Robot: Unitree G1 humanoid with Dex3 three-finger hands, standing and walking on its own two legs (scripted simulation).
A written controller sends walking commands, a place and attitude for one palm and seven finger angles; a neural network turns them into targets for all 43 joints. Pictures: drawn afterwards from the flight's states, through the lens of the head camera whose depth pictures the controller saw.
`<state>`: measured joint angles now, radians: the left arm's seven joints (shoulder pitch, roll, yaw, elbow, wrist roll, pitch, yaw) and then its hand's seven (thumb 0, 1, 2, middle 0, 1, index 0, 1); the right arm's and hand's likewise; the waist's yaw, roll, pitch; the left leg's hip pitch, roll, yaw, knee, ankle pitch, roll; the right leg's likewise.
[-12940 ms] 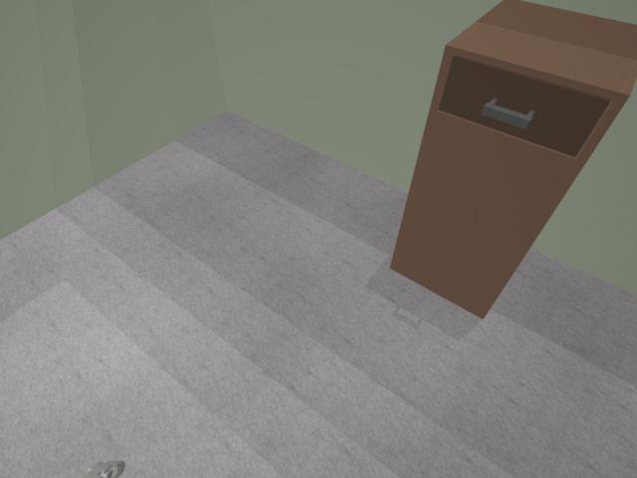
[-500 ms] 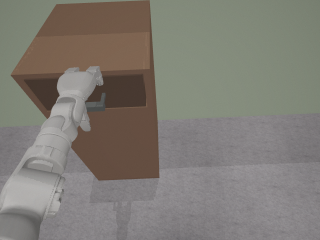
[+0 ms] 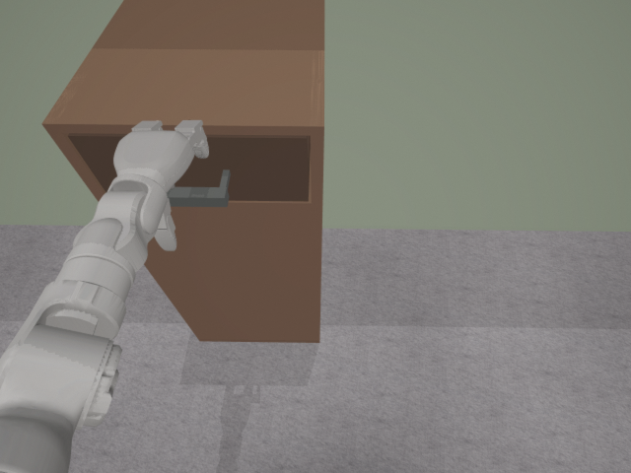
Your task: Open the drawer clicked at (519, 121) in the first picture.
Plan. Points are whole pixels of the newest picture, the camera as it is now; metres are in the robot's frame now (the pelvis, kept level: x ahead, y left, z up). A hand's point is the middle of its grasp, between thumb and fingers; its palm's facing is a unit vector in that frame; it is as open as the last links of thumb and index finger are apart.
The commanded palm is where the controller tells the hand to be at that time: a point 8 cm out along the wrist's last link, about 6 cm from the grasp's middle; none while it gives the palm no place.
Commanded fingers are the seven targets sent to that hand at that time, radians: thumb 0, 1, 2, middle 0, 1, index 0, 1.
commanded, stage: move the hooked fingers above the handle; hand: left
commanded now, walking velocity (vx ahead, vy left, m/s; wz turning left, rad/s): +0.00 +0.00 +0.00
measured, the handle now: (195, 186) +0.52 +0.18 +0.03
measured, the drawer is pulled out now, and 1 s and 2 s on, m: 0.00 0.00 0.00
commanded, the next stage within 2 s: lower the fingers behind the handle in 0.48 s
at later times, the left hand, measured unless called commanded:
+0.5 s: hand (175, 184) +0.47 +0.19 +0.09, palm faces -0.05 -0.03 -1.00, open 13.8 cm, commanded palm +0.46 +0.19 +0.15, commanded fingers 0.00 -0.50 0.30 -0.30 -1.20 -0.30 -1.20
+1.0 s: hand (183, 201) +0.47 +0.18 +0.06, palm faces -0.10 -0.03 -0.99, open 13.8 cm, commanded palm +0.46 +0.19 +0.12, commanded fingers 0.00 -0.50 0.30 -0.30 -1.20 -0.30 -1.20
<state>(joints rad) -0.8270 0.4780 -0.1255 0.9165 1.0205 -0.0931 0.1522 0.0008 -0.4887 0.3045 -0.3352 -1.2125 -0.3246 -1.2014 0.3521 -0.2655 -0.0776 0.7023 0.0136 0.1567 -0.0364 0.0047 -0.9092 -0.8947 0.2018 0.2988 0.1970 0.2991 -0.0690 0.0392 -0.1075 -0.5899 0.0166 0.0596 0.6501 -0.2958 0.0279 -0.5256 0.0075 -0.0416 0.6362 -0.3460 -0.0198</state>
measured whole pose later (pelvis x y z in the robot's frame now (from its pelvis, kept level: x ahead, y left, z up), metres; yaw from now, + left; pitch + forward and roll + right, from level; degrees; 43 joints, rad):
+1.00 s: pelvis +0.00 -0.01 +0.00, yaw +0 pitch +13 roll +0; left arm -0.78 0.47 -0.09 0.97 1.03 -0.08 0.16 0.00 -0.49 0.30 -0.33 -1.21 -0.32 -1.22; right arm 0.33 -0.26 -0.05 0.68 0.02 0.17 -0.05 0.00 -0.91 -0.89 0.20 0.30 0.20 0.30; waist -0.09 0.04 -0.11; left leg -0.59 0.03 0.06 0.65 -0.29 0.01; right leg -0.53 0.02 -0.04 0.65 -0.35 -0.03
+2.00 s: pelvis -0.03 +0.01 -0.03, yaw -1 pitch +18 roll -2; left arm -0.94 0.45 -0.15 1.10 1.07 0.02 0.27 0.00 -0.49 0.30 -0.27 -1.29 -0.32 -1.24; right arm 0.38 -0.25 -0.04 0.68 0.01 0.15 -0.04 0.00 -0.91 -0.89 0.20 0.30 0.20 0.30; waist -0.12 0.04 -0.14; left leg -0.82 0.03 0.06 0.84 -0.33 0.04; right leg -0.75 0.01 -0.04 0.82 -0.37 -0.01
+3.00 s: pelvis +0.00 +0.01 +0.00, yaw +0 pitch +14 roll -1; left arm -0.80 0.43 -0.13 0.91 1.01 -0.01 0.19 0.00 -0.49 0.30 -0.37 -1.21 -0.42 -1.22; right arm 0.33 -0.25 -0.06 0.71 0.02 0.14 -0.04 0.01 -0.91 -0.89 0.20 0.30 0.20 0.30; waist -0.08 0.06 -0.11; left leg -0.59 0.01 0.06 0.67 -0.32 0.04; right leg -0.52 0.01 -0.03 0.64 -0.36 -0.01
